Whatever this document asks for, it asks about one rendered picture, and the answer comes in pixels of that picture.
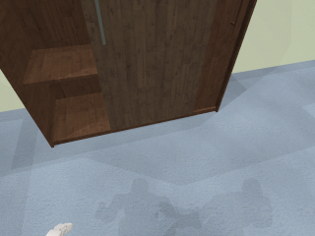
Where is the wardrobe door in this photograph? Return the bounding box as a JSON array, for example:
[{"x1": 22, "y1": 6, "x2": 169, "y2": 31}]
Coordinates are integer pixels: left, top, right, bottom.
[
  {"x1": 81, "y1": 0, "x2": 218, "y2": 131},
  {"x1": 193, "y1": 0, "x2": 250, "y2": 110}
]

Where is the left robot hand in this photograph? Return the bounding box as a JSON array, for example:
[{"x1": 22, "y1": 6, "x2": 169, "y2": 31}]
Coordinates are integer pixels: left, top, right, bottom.
[{"x1": 45, "y1": 222, "x2": 73, "y2": 236}]

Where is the handle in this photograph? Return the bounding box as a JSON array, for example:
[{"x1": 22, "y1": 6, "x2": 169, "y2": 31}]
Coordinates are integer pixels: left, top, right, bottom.
[
  {"x1": 233, "y1": 0, "x2": 246, "y2": 28},
  {"x1": 94, "y1": 0, "x2": 106, "y2": 45}
]

